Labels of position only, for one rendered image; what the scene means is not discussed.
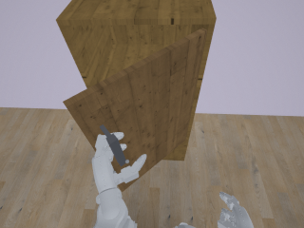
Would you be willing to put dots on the robot left forearm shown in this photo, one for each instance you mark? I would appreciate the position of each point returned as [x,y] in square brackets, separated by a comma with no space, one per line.
[112,211]

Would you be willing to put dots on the handle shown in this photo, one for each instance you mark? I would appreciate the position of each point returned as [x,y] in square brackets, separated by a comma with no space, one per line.
[114,145]

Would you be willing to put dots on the left robot hand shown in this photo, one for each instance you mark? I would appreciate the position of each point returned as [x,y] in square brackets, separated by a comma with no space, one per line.
[103,169]

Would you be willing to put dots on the cupboard door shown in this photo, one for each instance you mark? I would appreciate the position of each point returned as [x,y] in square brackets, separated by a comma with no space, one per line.
[150,102]

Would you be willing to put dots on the right robot hand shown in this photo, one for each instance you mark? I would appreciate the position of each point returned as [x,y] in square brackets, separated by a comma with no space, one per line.
[238,218]

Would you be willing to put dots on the left robot thigh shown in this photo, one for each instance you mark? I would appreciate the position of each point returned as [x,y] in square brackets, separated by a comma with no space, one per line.
[130,224]

